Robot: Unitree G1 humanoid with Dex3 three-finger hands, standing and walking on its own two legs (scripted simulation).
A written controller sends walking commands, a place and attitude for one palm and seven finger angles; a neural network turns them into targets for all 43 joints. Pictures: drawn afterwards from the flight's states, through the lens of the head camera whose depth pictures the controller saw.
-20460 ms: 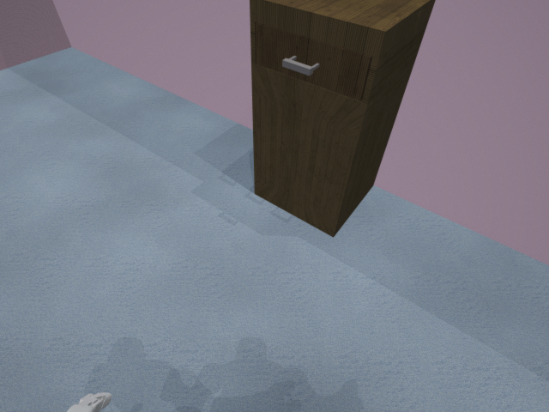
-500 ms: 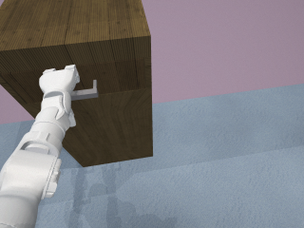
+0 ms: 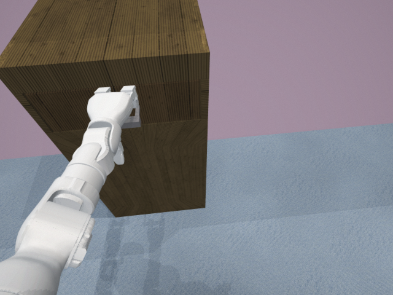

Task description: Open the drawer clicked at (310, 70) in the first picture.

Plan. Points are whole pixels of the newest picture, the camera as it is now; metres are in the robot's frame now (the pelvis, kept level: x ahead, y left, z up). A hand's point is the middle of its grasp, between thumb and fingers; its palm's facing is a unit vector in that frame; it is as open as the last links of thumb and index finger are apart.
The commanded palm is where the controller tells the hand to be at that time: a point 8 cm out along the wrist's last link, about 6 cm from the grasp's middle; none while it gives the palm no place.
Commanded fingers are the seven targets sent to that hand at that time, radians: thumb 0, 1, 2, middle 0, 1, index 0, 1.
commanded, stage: re-aim the fingers above the handle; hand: left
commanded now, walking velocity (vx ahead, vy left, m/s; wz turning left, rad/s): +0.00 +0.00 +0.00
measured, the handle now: (120, 117) +0.55 +0.19 +0.01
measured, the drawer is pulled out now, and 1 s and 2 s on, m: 0.00 0.00 0.00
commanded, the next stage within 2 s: lower the fingers behind the handle in 0.60 s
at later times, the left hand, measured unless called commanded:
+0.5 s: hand (128, 125) +0.47 +0.15 +0.06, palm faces -0.06 -0.03 -1.00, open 13.8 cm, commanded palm +0.47 +0.18 +0.13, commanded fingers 0.00 -0.50 0.30 -0.30 -1.20 -0.30 -1.20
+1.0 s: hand (102, 136) +0.46 +0.21 +0.04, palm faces -0.16 +0.02 -0.99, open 13.8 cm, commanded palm +0.46 +0.20 +0.10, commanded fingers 0.00 -0.50 0.30 -0.30 -1.20 -0.30 -1.20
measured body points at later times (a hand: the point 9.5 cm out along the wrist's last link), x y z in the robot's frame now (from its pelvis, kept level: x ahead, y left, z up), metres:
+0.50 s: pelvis +0.00 -0.01 +0.00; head +0.07 -0.02 +0.44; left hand +0.47 +0.15 +0.11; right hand +0.04 -0.30 -0.13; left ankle -0.02 +0.10 -0.72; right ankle -0.01 -0.12 -0.72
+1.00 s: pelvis +0.00 -0.01 +0.00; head +0.07 -0.02 +0.44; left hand +0.46 +0.21 +0.10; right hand +0.04 -0.29 -0.13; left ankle -0.02 +0.10 -0.72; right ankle -0.01 -0.12 -0.72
